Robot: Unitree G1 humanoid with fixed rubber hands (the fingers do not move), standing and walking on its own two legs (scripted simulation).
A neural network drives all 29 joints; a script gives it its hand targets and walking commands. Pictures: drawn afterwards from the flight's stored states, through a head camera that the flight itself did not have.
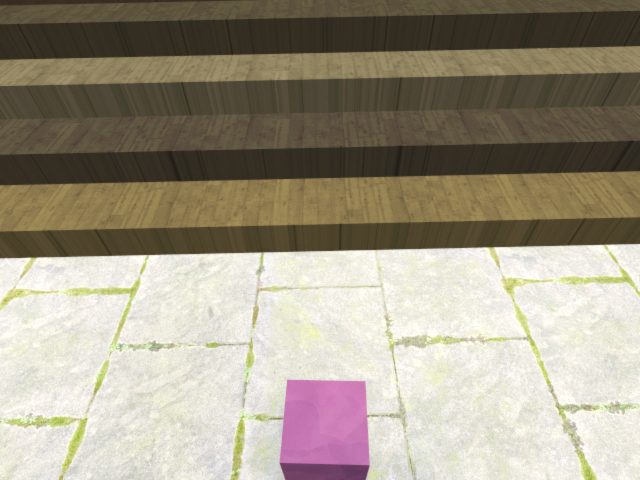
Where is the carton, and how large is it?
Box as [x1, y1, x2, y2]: [280, 380, 369, 479]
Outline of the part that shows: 287,380 280,452 280,465 285,479 365,479 369,465 365,381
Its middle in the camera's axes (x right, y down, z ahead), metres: +0.01 +0.53 +1.06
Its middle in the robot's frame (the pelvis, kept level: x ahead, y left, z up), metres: +0.40 +0.02 -0.66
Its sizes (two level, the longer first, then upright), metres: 0.210 0.200 0.250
